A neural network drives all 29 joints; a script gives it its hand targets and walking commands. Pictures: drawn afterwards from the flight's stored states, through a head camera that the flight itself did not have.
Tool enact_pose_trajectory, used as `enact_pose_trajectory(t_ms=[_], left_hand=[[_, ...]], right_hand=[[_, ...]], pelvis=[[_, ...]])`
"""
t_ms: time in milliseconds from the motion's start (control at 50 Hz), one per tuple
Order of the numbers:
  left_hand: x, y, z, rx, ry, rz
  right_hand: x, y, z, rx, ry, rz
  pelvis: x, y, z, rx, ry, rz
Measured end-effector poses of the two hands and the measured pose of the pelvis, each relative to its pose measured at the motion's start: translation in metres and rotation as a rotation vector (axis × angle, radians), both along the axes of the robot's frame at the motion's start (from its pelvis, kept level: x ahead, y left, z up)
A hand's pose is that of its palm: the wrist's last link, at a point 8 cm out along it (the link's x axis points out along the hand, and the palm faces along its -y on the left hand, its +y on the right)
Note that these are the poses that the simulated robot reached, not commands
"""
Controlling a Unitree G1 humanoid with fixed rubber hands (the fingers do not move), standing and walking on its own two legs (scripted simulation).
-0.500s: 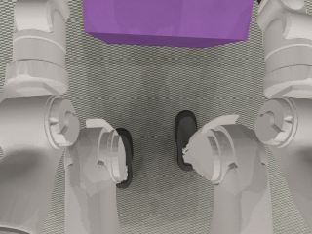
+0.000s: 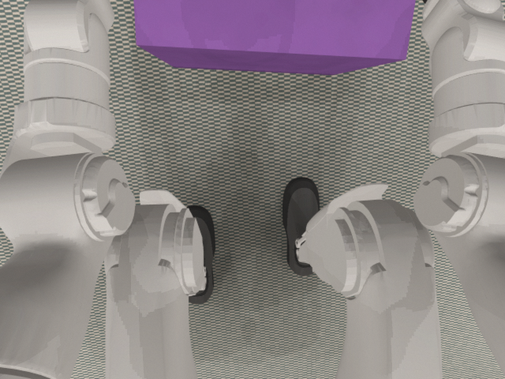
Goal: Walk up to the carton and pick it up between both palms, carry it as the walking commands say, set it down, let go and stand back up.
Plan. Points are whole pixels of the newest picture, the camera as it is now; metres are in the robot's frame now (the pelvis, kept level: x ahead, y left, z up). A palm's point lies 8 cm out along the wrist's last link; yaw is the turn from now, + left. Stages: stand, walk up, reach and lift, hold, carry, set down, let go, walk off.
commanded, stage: set down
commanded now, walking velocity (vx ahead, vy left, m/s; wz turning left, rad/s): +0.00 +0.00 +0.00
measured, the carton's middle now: out of the picture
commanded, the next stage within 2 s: none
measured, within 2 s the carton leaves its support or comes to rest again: neither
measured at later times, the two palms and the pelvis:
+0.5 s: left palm out of the picture +0.55 +0.16 -0.18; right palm out of the picture +0.53 -0.22 -0.16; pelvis +0.00 +0.00 +0.00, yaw +0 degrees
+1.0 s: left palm out of the picture +0.55 +0.20 -0.17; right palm (443, 9) +0.51 -0.24 -0.17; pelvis -0.02 +0.00 -0.01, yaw +1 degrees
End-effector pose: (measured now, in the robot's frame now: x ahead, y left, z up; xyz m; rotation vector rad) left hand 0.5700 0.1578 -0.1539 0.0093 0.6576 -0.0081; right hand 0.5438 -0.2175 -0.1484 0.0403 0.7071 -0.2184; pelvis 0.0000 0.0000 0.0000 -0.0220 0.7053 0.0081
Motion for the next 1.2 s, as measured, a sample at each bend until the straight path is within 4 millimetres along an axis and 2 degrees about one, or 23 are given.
enact_pose_trajectory(t_ms=[360, 440, 500, 560, 740, 840, 960, 1080, 1200], left_hand=[[0.0, 0.001, 0.0, 0.033, -0.008, -0.025], [-0.012, 0.002, -0.012, 0.069, 0.044, -0.045], [-0.025, 0.004, -0.027, 0.091, 0.082, -0.041], [-0.03, 0.01, -0.033, 0.104, 0.08, -0.013], [-0.022, 0.034, -0.018, 0.111, 0.052, 0.052], [-0.02, 0.037, -0.013, 0.103, 0.053, 0.06], [-0.018, 0.039, -0.016, 0.094, 0.051, 0.062], [-0.013, 0.04, -0.006, 0.105, 0.009, 0.051], [-0.006, 0.041, 0.034, 0.112, -0.024, 0.043]], right_hand=[[-0.002, 0.0, -0.002, -0.005, -0.024, -0.011], [-0.006, 0.001, -0.007, -0.022, -0.018, -0.009], [-0.015, 0.0, -0.015, -0.034, 0.017, -0.004], [-0.025, -0.002, -0.024, -0.046, 0.047, -0.015], [-0.029, -0.004, -0.026, -0.054, 0.045, -0.035], [-0.033, -0.007, -0.027, -0.059, 0.053, -0.038], [-0.033, -0.015, -0.028, -0.071, 0.051, -0.046], [-0.024, -0.021, -0.012, -0.072, -0.005, -0.052], [-0.019, -0.028, 0.029, -0.081, -0.052, -0.056]], pelvis=[[-0.002, 0.0, -0.001, -0.002, -0.039, -0.004], [-0.003, 0.0, 0.0, -0.001, -0.051, -0.004], [-0.004, -0.001, 0.0, 0.0, -0.06, -0.002], [-0.008, -0.003, -0.001, 0.002, -0.075, 0.001], [-0.019, -0.004, -0.009, 0.001, -0.12, 0.013], [-0.022, -0.004, -0.01, -0.003, -0.125, 0.017], [-0.022, -0.005, -0.01, -0.006, -0.123, 0.017], [-0.018, -0.005, -0.006, -0.006, -0.108, 0.009], [-0.011, -0.004, 0.009, 0.0, -0.061, 0.007]])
